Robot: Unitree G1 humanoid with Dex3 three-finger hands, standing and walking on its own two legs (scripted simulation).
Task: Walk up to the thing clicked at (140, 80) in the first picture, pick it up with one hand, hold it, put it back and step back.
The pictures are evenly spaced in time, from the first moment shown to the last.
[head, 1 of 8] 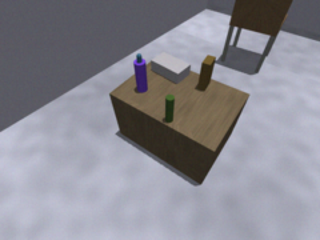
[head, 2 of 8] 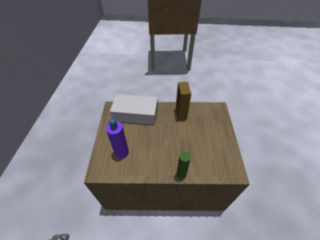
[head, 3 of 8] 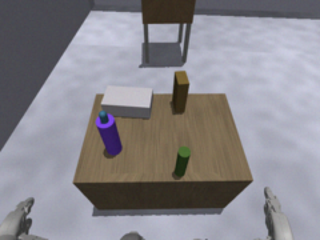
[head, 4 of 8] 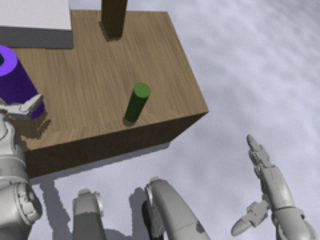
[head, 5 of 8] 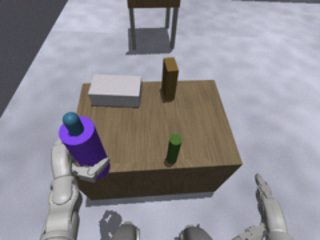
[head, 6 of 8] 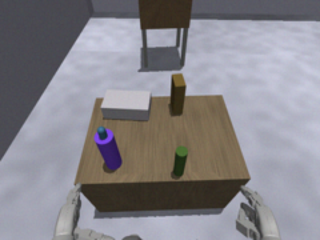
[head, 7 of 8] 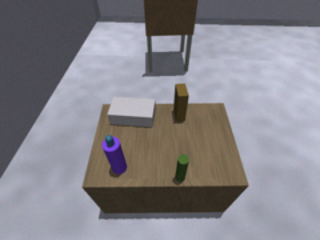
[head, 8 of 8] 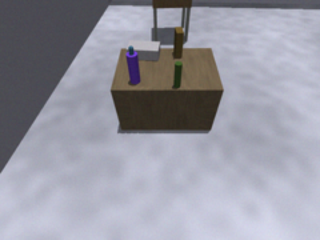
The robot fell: no
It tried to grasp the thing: yes
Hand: left
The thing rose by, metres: 0.25
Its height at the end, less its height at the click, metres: +0.00
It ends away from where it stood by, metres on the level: 0.06
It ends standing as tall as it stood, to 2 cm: yes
